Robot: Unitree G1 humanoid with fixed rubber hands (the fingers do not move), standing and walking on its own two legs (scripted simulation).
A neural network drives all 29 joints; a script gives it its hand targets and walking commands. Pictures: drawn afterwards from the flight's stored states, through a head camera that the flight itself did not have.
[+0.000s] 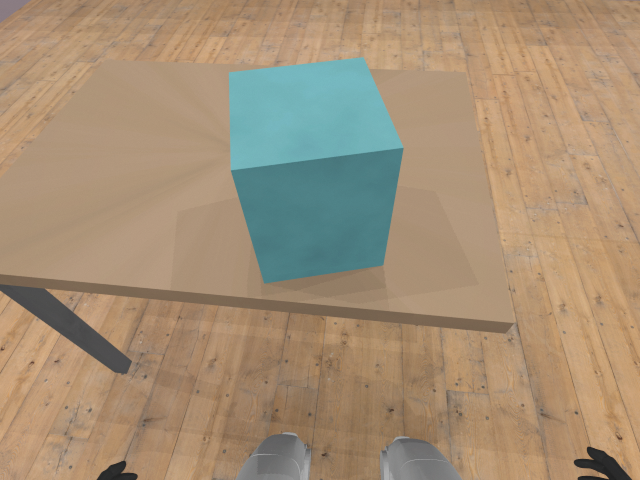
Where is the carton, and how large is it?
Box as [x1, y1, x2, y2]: [229, 57, 403, 283]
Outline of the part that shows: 363,57 229,72 231,172 264,283 383,264 403,147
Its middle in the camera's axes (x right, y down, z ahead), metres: -0.02 -0.09 +0.60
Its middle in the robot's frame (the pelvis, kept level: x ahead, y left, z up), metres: +0.52 +0.06 +0.05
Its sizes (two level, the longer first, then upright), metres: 0.210 0.200 0.250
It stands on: a table, 0.65 m high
